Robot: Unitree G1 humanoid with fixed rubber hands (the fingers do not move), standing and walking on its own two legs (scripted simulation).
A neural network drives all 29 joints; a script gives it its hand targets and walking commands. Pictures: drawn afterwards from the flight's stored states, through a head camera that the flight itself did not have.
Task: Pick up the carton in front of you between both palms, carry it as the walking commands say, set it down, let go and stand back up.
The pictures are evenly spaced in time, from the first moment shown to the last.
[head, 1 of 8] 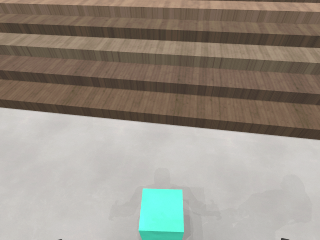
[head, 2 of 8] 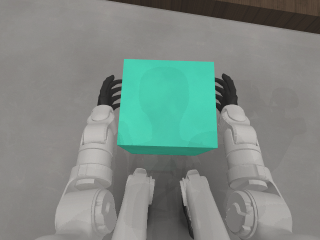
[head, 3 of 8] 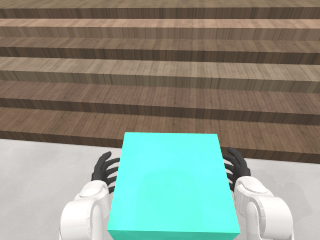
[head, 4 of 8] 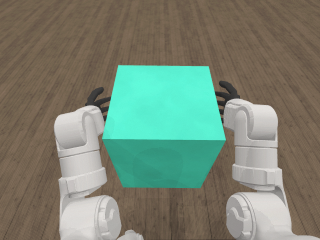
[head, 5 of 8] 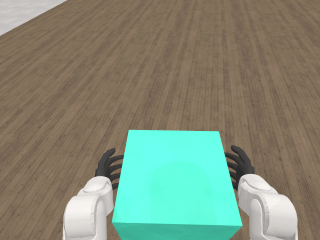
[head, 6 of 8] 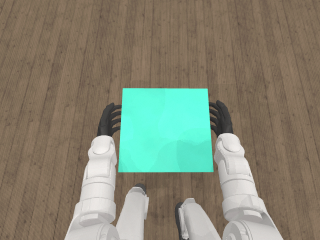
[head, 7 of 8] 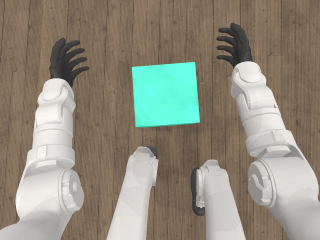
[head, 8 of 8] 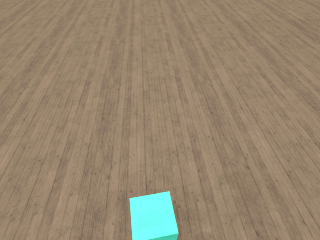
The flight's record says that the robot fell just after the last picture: no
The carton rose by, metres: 1.44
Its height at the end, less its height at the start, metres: +0.68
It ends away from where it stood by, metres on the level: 4.83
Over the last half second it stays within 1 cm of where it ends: yes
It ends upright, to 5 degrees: yes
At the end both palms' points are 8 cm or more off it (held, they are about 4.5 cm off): yes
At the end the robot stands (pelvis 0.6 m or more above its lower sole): yes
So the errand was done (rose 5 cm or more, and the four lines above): yes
